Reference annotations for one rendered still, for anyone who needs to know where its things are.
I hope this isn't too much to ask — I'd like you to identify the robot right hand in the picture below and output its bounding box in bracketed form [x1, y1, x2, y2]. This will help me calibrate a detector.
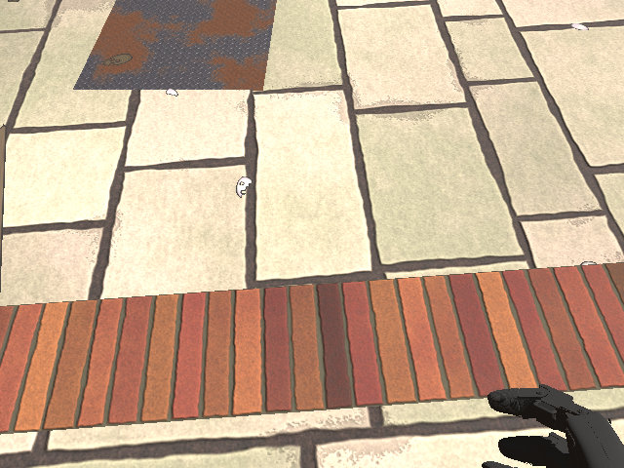
[482, 384, 624, 468]

